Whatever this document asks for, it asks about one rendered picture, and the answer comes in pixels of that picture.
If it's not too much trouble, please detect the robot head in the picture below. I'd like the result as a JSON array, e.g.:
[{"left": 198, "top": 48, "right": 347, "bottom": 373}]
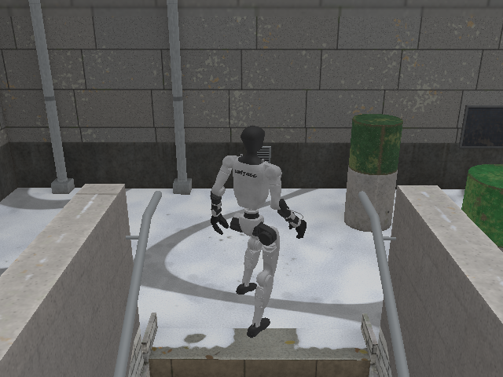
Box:
[{"left": 238, "top": 126, "right": 265, "bottom": 165}]

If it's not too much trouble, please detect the right robot hand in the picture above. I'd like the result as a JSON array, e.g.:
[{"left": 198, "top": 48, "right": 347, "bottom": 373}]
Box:
[{"left": 289, "top": 220, "right": 307, "bottom": 239}]

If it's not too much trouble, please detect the left robot hand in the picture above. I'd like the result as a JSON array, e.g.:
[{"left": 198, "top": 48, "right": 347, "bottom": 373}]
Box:
[{"left": 211, "top": 214, "right": 229, "bottom": 235}]

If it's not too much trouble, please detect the robot right shin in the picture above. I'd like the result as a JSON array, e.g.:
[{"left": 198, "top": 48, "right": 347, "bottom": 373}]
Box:
[{"left": 252, "top": 275, "right": 274, "bottom": 328}]

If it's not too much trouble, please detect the right robot upper arm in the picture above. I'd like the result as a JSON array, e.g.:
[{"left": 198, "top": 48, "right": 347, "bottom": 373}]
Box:
[{"left": 264, "top": 163, "right": 282, "bottom": 210}]

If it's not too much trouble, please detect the robot left forearm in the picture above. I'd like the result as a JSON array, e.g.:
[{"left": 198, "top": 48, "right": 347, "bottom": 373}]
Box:
[{"left": 210, "top": 186, "right": 222, "bottom": 217}]

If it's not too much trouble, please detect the left robot upper arm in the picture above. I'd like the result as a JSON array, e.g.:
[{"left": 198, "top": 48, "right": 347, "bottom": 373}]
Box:
[{"left": 211, "top": 156, "right": 239, "bottom": 196}]

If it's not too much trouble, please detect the robot right forearm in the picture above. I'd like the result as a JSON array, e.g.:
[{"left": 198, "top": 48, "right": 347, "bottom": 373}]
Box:
[{"left": 277, "top": 199, "right": 301, "bottom": 228}]

